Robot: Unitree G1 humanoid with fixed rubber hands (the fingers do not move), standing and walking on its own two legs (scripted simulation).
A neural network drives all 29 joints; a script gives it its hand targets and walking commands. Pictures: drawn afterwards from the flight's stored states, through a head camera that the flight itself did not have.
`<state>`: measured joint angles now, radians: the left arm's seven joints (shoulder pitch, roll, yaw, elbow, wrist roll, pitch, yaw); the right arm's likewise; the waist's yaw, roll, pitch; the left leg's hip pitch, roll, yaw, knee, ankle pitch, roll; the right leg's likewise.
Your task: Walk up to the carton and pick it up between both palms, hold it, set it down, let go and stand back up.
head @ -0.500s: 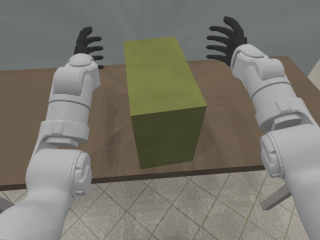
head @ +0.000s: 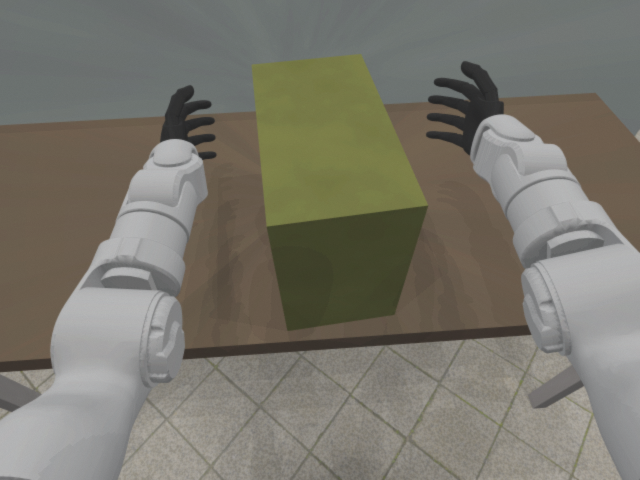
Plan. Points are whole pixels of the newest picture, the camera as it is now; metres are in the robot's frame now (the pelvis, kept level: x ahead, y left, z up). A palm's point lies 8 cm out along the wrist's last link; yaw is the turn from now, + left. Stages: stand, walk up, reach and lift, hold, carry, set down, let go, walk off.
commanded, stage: reach and lift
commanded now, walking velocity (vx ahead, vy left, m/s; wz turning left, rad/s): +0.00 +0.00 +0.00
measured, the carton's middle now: (324, 192) +0.50 +0.02 +0.06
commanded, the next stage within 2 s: none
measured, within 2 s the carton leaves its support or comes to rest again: neither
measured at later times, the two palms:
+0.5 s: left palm (201, 179) +0.46 +0.18 +0.12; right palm (468, 148) +0.50 -0.17 +0.14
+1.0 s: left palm (227, 187) +0.46 +0.15 +0.10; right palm (424, 160) +0.49 -0.11 +0.12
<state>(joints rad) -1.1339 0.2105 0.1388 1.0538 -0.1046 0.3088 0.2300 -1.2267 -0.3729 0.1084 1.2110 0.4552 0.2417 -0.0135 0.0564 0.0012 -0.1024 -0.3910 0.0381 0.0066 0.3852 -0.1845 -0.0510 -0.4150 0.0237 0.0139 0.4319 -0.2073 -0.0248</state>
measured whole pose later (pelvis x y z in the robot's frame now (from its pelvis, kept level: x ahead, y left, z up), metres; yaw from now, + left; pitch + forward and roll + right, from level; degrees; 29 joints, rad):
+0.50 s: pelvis +0.01 +0.00 +0.00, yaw +0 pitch +18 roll +0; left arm -1.06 0.14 0.14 1.14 -0.11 0.02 0.19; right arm -1.15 -0.37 0.11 1.23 0.44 0.04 0.03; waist 0.08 0.00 -0.17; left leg -0.53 0.04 0.01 0.40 -0.18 -0.05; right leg -0.55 0.03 0.01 0.43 -0.20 -0.02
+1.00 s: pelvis +0.01 +0.00 +0.00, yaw +0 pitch +18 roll +0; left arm -1.06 0.00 0.35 1.13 0.05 0.01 0.22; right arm -1.14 -0.19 -0.11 1.23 0.11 0.02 -0.01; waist 0.08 0.00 -0.18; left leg -0.53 0.04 0.01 0.40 -0.18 -0.05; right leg -0.55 0.03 0.01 0.43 -0.20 -0.02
